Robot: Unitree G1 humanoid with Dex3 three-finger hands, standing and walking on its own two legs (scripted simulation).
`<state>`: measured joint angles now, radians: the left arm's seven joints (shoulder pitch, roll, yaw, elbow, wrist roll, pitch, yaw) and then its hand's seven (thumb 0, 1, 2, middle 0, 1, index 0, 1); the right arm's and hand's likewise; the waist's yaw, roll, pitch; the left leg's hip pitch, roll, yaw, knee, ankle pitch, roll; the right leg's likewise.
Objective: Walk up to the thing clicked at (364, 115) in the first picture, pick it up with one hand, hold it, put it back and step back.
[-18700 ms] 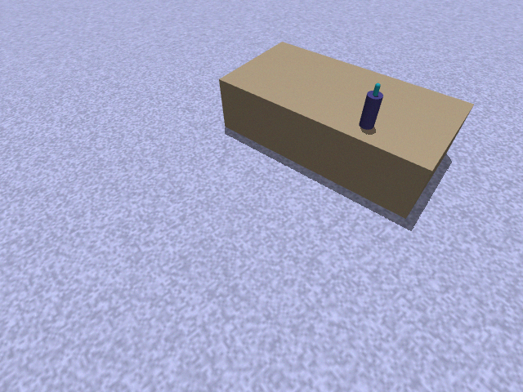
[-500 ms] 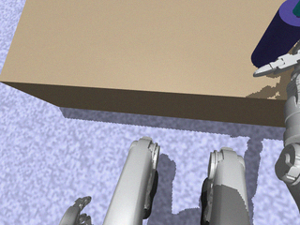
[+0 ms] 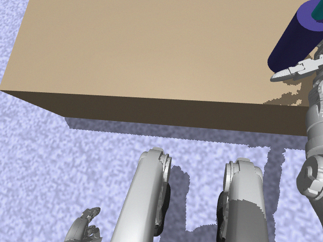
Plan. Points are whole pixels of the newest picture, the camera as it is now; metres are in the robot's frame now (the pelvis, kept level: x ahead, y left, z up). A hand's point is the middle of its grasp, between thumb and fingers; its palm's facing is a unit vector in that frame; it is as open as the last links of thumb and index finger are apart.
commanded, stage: close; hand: right
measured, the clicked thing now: (302, 34) +0.57 -0.21 +0.01
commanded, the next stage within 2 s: settle in 0.50 s
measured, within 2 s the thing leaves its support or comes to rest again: leaves its support in 1.00 s
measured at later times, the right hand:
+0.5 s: hand (301, 46) +0.55 -0.21 +0.00, palm faces +0.13 +0.99 -0.03, open 10.4 cm
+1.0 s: hand (301, 53) +0.53 -0.21 +0.00, palm faces +0.12 +0.99 -0.06, open 9.9 cm
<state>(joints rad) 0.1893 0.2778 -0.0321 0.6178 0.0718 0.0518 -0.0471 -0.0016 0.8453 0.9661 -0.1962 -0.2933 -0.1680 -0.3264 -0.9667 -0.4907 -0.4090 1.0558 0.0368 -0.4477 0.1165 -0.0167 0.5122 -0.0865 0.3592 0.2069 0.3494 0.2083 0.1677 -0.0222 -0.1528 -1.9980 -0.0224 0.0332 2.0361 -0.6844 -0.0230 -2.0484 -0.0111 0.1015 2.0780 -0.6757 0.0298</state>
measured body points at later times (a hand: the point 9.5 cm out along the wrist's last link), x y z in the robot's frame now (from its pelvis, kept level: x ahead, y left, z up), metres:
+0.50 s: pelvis +0.00 +0.00 -0.01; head +0.23 -0.04 +0.37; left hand +0.07 +0.27 -0.14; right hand +0.54 -0.27 +0.00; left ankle +0.08 +0.13 -0.40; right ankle +0.08 -0.13 -0.40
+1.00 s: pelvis +0.00 +0.00 +0.00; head +0.22 -0.03 +0.40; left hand +0.07 +0.27 -0.12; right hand +0.52 -0.26 +0.01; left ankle +0.08 +0.13 -0.40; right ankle +0.08 -0.13 -0.40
